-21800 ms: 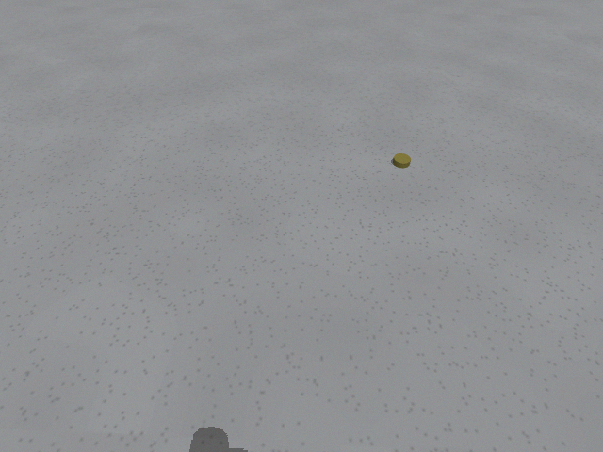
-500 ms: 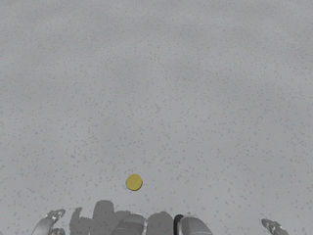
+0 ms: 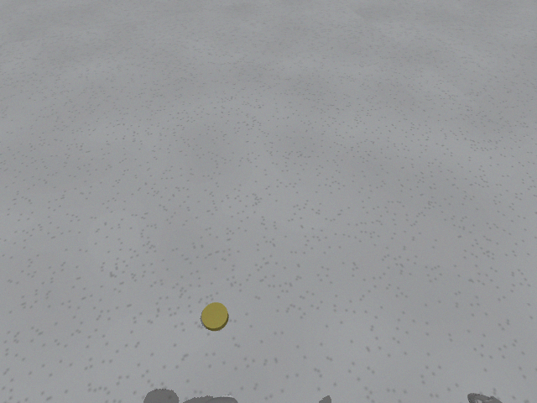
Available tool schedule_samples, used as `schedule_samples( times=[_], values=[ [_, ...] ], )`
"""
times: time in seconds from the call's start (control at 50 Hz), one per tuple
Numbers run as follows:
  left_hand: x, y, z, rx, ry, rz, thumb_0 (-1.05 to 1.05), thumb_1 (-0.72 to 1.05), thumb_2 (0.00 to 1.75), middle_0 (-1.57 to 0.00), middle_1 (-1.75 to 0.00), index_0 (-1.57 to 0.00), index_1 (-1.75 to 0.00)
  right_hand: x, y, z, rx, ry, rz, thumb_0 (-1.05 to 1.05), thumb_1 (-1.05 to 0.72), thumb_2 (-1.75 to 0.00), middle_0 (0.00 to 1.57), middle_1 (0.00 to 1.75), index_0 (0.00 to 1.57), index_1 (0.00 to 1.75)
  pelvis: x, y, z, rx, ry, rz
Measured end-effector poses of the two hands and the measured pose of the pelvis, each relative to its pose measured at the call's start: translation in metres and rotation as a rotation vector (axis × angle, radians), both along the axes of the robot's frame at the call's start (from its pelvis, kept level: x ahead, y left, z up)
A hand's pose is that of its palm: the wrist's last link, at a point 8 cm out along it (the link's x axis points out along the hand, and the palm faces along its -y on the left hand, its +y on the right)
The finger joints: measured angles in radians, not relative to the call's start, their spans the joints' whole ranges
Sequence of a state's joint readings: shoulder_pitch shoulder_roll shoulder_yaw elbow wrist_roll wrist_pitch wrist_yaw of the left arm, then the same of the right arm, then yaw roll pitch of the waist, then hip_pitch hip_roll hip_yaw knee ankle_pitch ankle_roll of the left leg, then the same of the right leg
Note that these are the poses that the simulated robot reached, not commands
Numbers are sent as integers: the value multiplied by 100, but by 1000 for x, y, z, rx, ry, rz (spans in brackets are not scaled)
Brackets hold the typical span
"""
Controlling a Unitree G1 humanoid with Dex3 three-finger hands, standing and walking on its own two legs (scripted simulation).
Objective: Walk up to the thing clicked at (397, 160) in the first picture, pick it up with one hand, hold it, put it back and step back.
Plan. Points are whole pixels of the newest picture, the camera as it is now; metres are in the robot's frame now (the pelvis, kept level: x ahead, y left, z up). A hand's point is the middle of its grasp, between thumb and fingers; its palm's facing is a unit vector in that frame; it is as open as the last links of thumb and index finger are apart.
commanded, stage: walk up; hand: left
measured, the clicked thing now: (215, 316) +0.50 +0.23 -0.73
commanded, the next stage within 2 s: none
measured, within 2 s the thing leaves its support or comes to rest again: neither
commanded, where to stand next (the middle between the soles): +0.16 +0.05 m, yaw +0 degrees
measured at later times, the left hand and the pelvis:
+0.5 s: hand out of the picture +0.05 +0.34 -0.13, palm faces -0.02 -0.91 -0.41, open 7.4 cm; pelvis -0.02 +0.05 +0.01, yaw +0 degrees
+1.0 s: hand out of the picture +0.12 +0.30 -0.13, palm faces -0.04 -0.94 -0.34, open 7.4 cm; pelvis +0.00 +0.05 +0.02, yaw -1 degrees
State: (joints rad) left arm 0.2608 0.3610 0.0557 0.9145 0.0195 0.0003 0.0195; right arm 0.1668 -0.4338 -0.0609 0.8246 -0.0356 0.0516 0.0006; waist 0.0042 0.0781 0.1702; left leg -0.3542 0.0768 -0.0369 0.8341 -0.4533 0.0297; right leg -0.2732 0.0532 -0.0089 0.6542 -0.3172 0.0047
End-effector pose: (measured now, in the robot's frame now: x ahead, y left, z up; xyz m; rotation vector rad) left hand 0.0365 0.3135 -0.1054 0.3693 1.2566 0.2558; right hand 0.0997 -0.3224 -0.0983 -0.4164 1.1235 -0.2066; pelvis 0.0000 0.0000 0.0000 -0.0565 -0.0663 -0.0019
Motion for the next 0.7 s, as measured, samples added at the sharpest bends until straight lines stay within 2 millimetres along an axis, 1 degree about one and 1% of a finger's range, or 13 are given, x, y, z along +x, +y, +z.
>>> schedule_samples(
  times=[0.06,0.12,0.2,0.28,0.32,0.38,0.42,0.48,0.52,0.58,0.62,0.7],
  values=[
    [-20,0,9,21,4,0,1,90,90,-20,-30,-21,-30,-1,10,-6,41,-2,9,0,-90,-90,20,30,20,30,-7,1,3,21,4,-3],
    [-32,9,18,47,-15,7,1,90,89,-20,-30,-21,-30,-6,20,-9,74,1,18,0,-90,-90,20,30,20,30,-15,7,5,36,8,9],
    [-40,32,26,79,-48,8,1,90,89,-21,-30,-21,-30,-18,34,-13,88,20,26,0,-90,-90,20,30,20,30,-25,20,4,46,20,22],
    [-40,60,20,78,-62,5,1,90,90,-20,-30,-21,-30,-38,50,-15,79,35,9,0,-90,-90,20,30,20,30,-32,40,-1,64,24,29],
    [-37,69,17,69,-57,7,1,90,90,-20,-30,-21,-30,-53,60,-13,73,37,-8,0,-90,-90,20,30,20,30,-33,49,0,87,13,11],
    [-27,74,17,43,-52,-12,1,90,90,-20,-30,-21,-30,-75,70,-5,74,54,-45,0,-90,-90,21,30,20,30,-29,56,8,52,18,18],
    [-17,75,16,25,-67,-26,1,90,90,-20,-30,-21,-30,-86,73,1,67,71,-60,0,-90,-90,21,30,20,30,-27,56,11,50,18,11],
    [-3,71,13,2,-83,-46,1,90,90,-20,-30,-21,-30,-95,72,5,58,84,-73,0,-90,-90,21,30,20,31,-25,55,12,50,19,3],
    [7,66,9,-6,-91,-56,1,90,90,-20,-30,-21,-30,-97,67,3,50,95,-82,0,-90,-90,21,30,20,31,-23,54,10,50,18,-5],
    [17,54,8,-26,-102,-68,1,91,90,-20,-30,-21,-30,-95,62,-1,39,107,-92,0,-90,-90,21,30,20,31,-22,54,9,20,11,1],
    [23,49,7,-45,-110,-78,1,90,90,-20,-30,-21,-30,-90,63,-1,34,106,-90,0,-90,-90,21,30,20,30,-20,55,9,29,17,4],
    [36,45,4,-78,-110,-79,1,90,90,-20,-30,-21,-30,-79,67,2,28,83,-83,0,-90,-90,20,30,20,30,-13,62,10,56,22,3]
  ],
)
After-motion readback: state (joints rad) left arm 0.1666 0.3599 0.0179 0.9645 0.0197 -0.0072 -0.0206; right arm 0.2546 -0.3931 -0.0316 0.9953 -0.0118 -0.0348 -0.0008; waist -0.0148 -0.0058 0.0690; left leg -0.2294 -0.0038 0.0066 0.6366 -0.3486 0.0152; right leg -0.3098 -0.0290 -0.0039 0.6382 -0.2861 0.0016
